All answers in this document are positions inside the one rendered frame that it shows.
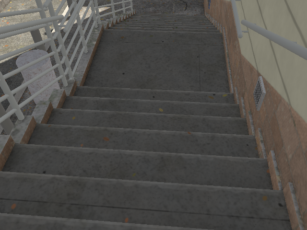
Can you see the stairs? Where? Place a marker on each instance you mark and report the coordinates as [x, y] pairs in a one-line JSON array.
[[141, 159], [166, 22]]

